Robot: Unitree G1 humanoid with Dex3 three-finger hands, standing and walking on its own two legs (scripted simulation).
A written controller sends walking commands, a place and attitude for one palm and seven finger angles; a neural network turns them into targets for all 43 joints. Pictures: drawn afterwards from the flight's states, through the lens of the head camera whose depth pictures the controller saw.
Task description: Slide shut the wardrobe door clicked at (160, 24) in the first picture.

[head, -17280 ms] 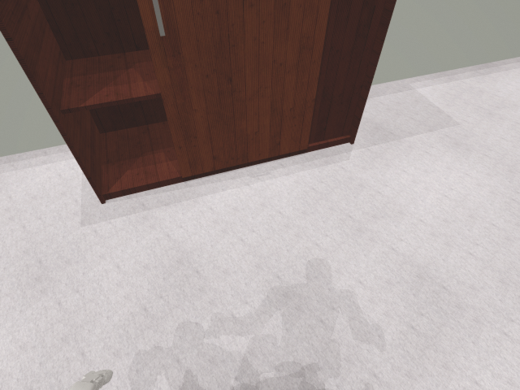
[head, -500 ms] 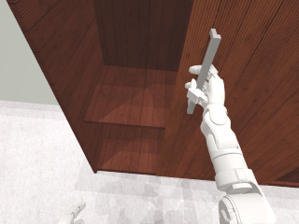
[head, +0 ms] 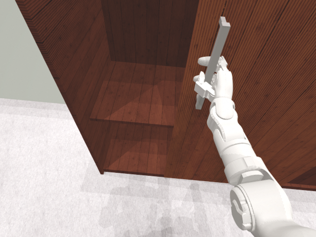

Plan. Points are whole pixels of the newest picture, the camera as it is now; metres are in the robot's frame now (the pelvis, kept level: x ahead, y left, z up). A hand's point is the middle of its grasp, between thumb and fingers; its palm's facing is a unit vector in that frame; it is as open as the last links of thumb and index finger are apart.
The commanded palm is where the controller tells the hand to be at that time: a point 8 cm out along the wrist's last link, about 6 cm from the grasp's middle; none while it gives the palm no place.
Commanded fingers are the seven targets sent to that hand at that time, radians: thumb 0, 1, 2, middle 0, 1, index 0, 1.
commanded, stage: tug the door sideways, standing still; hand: right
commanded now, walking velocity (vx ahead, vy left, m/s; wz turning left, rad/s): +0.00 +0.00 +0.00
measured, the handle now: (208, 70) +0.51 -0.08 +0.15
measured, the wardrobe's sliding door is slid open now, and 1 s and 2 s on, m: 0.39 0.36 0.11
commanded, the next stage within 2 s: step sideways, sliding the door along in 0.08 s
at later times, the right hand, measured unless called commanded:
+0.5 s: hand (196, 85) +0.46 -0.05 +0.14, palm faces -0.02 +0.98 -0.18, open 5.6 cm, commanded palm +0.45 -0.07 +0.15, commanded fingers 0.00 -0.90 -0.90 0.45 1.40 0.45 1.40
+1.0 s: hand (182, 82) +0.47 -0.01 +0.14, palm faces +0.20 +0.97 -0.09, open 5.9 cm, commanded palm +0.44 +0.01 +0.15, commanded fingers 0.00 -0.90 -0.90 0.45 1.40 0.45 1.40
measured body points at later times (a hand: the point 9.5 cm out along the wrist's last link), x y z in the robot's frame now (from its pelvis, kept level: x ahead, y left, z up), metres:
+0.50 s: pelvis +0.00 +0.03 -0.01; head +0.06 +0.06 +0.43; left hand +0.09 +0.27 -0.15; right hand +0.46 -0.10 +0.15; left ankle +0.00 +0.12 -0.73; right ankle -0.03 -0.11 -0.73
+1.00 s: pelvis +0.05 +0.16 -0.02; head +0.15 +0.14 +0.42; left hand +0.28 +0.33 -0.14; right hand +0.45 -0.06 +0.14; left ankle +0.11 +0.27 -0.73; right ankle +0.01 -0.06 -0.71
